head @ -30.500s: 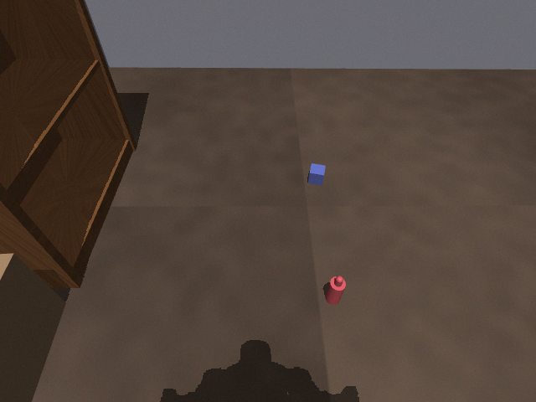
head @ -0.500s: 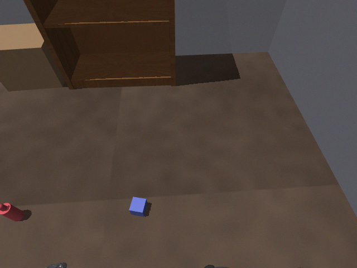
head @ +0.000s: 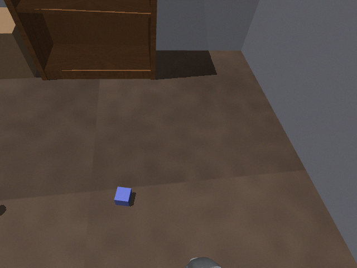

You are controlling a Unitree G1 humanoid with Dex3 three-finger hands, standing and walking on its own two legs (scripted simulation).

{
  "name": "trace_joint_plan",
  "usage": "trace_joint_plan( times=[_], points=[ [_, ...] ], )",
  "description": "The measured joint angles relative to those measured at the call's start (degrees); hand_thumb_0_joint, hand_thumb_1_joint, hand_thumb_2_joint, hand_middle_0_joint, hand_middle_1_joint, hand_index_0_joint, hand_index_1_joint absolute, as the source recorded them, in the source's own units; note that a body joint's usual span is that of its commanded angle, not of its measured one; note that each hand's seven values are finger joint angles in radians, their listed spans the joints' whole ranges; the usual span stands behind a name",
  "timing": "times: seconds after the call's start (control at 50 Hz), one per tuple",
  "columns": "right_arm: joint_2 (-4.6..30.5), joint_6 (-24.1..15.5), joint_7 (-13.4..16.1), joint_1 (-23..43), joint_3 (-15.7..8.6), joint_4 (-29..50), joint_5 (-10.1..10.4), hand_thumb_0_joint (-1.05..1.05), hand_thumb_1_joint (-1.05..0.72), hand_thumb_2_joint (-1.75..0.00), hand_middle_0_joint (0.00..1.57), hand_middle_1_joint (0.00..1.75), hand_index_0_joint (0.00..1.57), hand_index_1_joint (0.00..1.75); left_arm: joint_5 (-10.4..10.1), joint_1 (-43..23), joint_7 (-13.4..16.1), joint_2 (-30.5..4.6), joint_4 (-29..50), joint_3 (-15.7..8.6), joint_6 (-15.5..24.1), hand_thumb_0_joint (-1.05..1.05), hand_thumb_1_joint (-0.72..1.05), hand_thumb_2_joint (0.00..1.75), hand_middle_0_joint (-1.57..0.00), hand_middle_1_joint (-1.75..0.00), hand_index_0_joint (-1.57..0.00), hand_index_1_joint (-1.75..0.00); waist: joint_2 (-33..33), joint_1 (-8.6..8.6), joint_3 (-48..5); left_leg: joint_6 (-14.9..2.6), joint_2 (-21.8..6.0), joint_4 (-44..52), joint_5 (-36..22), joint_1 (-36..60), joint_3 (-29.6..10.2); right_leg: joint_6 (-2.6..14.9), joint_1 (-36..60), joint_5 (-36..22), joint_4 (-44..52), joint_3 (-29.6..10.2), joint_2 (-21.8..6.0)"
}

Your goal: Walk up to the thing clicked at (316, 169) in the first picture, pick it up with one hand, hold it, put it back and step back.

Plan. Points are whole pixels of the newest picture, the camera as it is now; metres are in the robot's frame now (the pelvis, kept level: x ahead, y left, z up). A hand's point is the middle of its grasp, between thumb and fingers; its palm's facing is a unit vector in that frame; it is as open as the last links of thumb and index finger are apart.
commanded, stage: walk up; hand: left
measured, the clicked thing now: (123, 196) +0.54 +0.21 -0.73
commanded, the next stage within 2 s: stand in 1.40 s
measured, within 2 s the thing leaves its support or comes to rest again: neither
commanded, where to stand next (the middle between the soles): +0.14 -0.03 m, yaw +0 degrees
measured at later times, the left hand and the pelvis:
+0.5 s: hand out of the picture +0.13 +0.19 -0.11, palm faces +0.02 -0.90 -0.43, open 7.4 cm; pelvis +0.04 -0.08 +0.00, yaw +0 degrees
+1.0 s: hand out of the picture +0.08 +0.25 -0.17, palm faces +0.06 -0.93 -0.36, open 7.4 cm; pelvis +0.02 -0.02 -0.01, yaw +3 degrees
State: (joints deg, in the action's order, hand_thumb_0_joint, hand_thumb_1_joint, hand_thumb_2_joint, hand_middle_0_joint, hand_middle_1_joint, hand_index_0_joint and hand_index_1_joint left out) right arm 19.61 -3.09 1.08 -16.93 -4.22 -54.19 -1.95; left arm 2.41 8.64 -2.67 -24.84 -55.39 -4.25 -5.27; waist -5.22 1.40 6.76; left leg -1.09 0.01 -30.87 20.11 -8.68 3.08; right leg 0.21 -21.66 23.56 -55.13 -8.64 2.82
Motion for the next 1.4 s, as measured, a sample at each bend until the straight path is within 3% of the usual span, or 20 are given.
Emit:
trace_joint_plan(
  times=[0.16,0.2,0.22,0.24,0.3,0.34,0.5,0.6,0.68,0.72,0.76,0.78,0.82,0.86,1.0,1.04,1.08,1.14,1.22,1.4],
  points=[
    [4.03,-0.08,-1.61,-4.19,-0.34,2.32,-0.46,0.0,-0.9,-0.89,0.21,0.3,0.2,0.3,-1.02,0.89,-1.59,-0.18,1.03,-0.25,3.19,0.01,0.9,0.9,-0.2,-0.3,-0.2,-0.3,2.63,1.14,-1.29,2.02,-3.34,2.31,0.59,4.96,1.51,0.5,2.47,-0.23,13.92,5.38,-4.1],
    [5.17,0.79,-1.81,-4.29,-0.27,2.53,-0.43,0.0,-0.9,-0.89,0.21,0.3,0.2,0.3,-1.31,0.62,-1.49,0.17,1.73,-0.26,4.56,0.01,0.9,0.9,-0.2,-0.3,-0.2,-0.3,3.86,1.36,-1.23,2.71,-4.26,-0.5,2.47,4.41,1.27,0.46,4.46,-5.85,19.61,6.86,-4.3],
    [5.76,1.37,-1.71,-4.02,-0.23,2.48,-0.18,0.0,-0.9,-0.89,0.21,0.3,0.2,0.3,-1.35,0.24,-1.12,0.72,1.91,-0.31,5.31,0.01,0.9,0.9,-0.2,-0.3,-0.2,-0.3,5.32,1.65,-0.71,2.24,-5.36,-3.43,4.09,3.56,0.41,0.13,5.11,-10.33,20.35,7.83,-3.53],
    [6.08,2.08,-1.48,-3.53,-0.15,2.26,0.16,0.0,-0.9,-0.89,0.21,0.3,0.2,0.3,-1.2,-0.08,-0.66,1.4,2.19,-0.29,5.99,0.01,0.9,0.9,-0.2,-0.3,-0.2,-0.3,6.83,1.97,-0.23,1.29,-6.01,-7.64,5.73,1.91,-1.29,0.14,5.28,-10.28,19.55,8.98,-2.7],
    [5.62,3.82,-1.14,-1.78,0.46,1.69,0.76,0.0,-0.91,-0.89,0.21,0.3,0.2,0.3,-0.9,0.1,0.26,3.16,3.16,0.67,6.72,0.01,0.9,0.9,-0.2,-0.3,-0.2,-0.3,7.82,0.64,-0.47,0.28,-1.7,-21.09,10.21,-4.6,-5.58,1.11,5.3,-8.54,18.99,8.93,-2.62],
    [5.54,3.79,-1.31,-0.84,0.79,1.84,1.14,0.0,-0.91,-0.89,0.2,0.3,0.2,0.3,-1.19,0.53,0.65,4.37,3.24,1.38,6.7,0.01,0.9,0.9,-0.2,-0.3,-0.2,-0.3,8.66,-0.03,-0.49,-0.01,0.18,-26.04,8.9,-8.35,-6.77,1.44,6.51,-9.36,21.33,8.81,-2.7],
    [4.58,5.62,-1.92,0.12,0.96,2.08,0.82,0.0,-0.91,-0.89,0.21,0.3,0.2,0.3,-1.88,1.72,2.63,5.68,3.73,1.79,6.99,0.01,0.9,0.9,-0.21,-0.3,-0.21,-0.3,10.85,-1.57,-0.11,1.74,1.8,-26.11,3.65,-15.06,-12.41,1.79,8.71,-9.99,24.73,10.88,-2.62],
    [4.26,6.58,-1.6,1.53,0.73,2.63,0.59,0.0,-0.91,-0.89,0.21,0.3,0.2,0.3,-1.66,0.66,3.38,4.87,5.15,1.16,6.3,0.01,0.9,0.9,-0.21,-0.3,-0.21,-0.3,9.32,-1.94,1.69,2.05,1.85,-25.42,4.52,-15.43,-10.83,1.17,6.34,-8.72,22.08,11.64,-4.39],
    [4.63,6.31,-1.66,2.81,0.4,3.3,0.65,0.0,-0.91,-0.89,0.21,0.3,0.2,0.3,-1.32,-0.3,3.56,3.81,6.14,1.22,5.91,0.01,0.9,0.9,-0.21,-0.3,-0.21,-0.3,7.7,-1.86,2.64,1.7,0.62,-19.24,5.56,-12.85,-7.34,0.12,3.52,-7.32,18.73,12.39,-6.27],
    [4.76,5.58,-1.77,3.18,0.25,3.57,0.66,0.0,-0.91,-0.89,0.21,0.3,0.2,0.3,-1.49,-0.73,3.58,2.98,6.31,1.4,5.52,0.01,0.9,0.9,-0.21,-0.3,-0.21,-0.3,6.54,-1.55,2.57,1.25,0.2,-11.87,3.12,-9.73,-5.45,-0.61,1.74,-5.9,15.75,12.76,-7.57],
    [4.07,4.64,-1.57,4.2,-0.01,3.25,0.25,0.0,-0.91,-0.89,0.21,0.3,0.2,0.3,-2.0,-1.49,3.73,1.81,6.03,1.47,4.98,0.01,0.9,0.9,-0.2,-0.3,-0.21,-0.3,3.64,-1.64,3.23,1.1,1.95,-7.28,-0.42,-7.53,-4.01,-1.02,-0.1,-4.25,11.66,11.55,-9.85],
    [3.54,4.39,-1.52,4.76,0.12,3.22,-0.03,0.0,-0.91,-0.89,0.2,0.3,0.2,0.3,-2.3,-1.79,3.89,1.55,5.66,1.43,4.61,0.01,0.9,0.9,-0.2,-0.3,-0.2,-0.3,2.47,-2.12,3.6,0.85,2.55,-7.59,-0.16,-7.4,-3.32,-0.61,-0.79,-1.7,9.74,9.86,-9.7],
    [3.0,3.85,-1.73,5.4,0.81,3.44,0.07,0.0,-0.91,-0.89,0.2,0.3,0.2,0.3,-2.61,-1.67,4.22,1.74,4.55,1.66,3.94,0.01,0.9,0.9,-0.2,-0.3,-0.2,-0.3,2.78,-1.89,3.07,0.23,1.86,-8.43,0.4,-7.81,-3.88,-0.08,-1.5,5.69,5.69,7.95,-6.66],
    [2.18,3.33,-1.65,5.81,1.45,3.54,0.23,0.0,-0.91,-0.89,0.21,0.3,0.2,0.3,-2.9,-1.48,4.06,1.73,3.18,1.9,3.64,0.01,0.9,0.9,-0.2,-0.3,-0.2,-0.3,2.88,-1.52,2.17,-0.06,1.41,-7.65,-0.06,-7.61,-4.69,0.35,-0.86,7.57,3.98,6.85,-4.55],
    [0.87,1.86,-1.23,8.7,3.18,3.91,0.71,0.0,-0.91,-0.89,0.21,0.3,0.2,0.3,-2.58,0.52,3.11,2.16,0.18,2.33,4.24,0.01,0.9,0.9,-0.2,-0.3,-0.2,-0.3,2.93,-3.07,-0.22,-0.15,0.73,-7.36,-0.15,-7.33,-2.72,0.66,6.39,3.67,14.13,7.6,-4.03],
    [1.18,1.77,-1.3,9.53,3.32,3.89,0.89,0.0,-0.9,-0.89,0.21,0.3,0.2,0.3,-2.14,0.56,2.96,2.91,-0.97,2.4,4.6,0.01,0.9,0.9,-0.2,-0.3,-0.2,-0.3,4.66,-3.0,-0.06,0.11,-0.25,-8.32,0.27,-7.26,-2.91,0.15,8.39,-2.07,17.89,8.13,-3.12],
    [1.52,2.07,-1.4,9.56,3.36,3.29,1.31,0.0,-0.91,-0.89,0.21,0.3,0.2,0.3,-1.61,0.92,2.62,3.8,-1.67,2.65,5.24,0.01,0.9,0.9,-0.2,-0.3,-0.2,-0.3,6.9,-2.7,-0.51,0.52,-1.4,-8.34,0.18,-6.89,-4.06,-0.4,10.07,-4.0,20.4,9.21,-1.97],
    [1.34,2.27,-1.64,9.01,3.48,1.96,1.35,0.0,-0.91,-0.89,0.21,0.3,0.2,0.3,-1.22,2.61,1.76,3.55,-1.68,2.8,5.99,0.01,0.9,0.9,-0.2,-0.3,-0.2,-0.3,6.38,-2.95,-2.44,-0.13,-0.17,-7.49,1.92,-6.38,-4.0,-0.06,9.79,-3.25,19.88,8.82,-2.88],
    [1.79,1.12,-1.99,7.44,3.15,0.02,0.9,0.0,-0.91,-0.89,0.21,0.3,0.2,0.3,-1.42,3.4,1.31,3.38,-2.5,2.76,5.64,0.01,0.9,0.9,-0.2,-0.3,-0.2,-0.3,5.45,-2.85,-3.96,0.17,1.16,-3.96,-2.1,-4.53,-3.12,-0.75,9.88,-2.53,19.12,8.22,-4.47],
    [2.22,1.35,-2.12,5.37,3.36,-2.7,0.95,0.0,-0.91,-0.89,0.21,0.3,0.2,0.3,-1.73,2.59,1.34,2.77,-3.01,2.64,6.7,0.01,0.9,0.9,-0.2,-0.3,-0.2,-0.3,5.38,-2.18,-4.05,1.54,-0.84,-1.97,-2.1,-3.51,-3.58,0.37,11.5,-4.06,22.87,8.62,-2.48]
  ],
)
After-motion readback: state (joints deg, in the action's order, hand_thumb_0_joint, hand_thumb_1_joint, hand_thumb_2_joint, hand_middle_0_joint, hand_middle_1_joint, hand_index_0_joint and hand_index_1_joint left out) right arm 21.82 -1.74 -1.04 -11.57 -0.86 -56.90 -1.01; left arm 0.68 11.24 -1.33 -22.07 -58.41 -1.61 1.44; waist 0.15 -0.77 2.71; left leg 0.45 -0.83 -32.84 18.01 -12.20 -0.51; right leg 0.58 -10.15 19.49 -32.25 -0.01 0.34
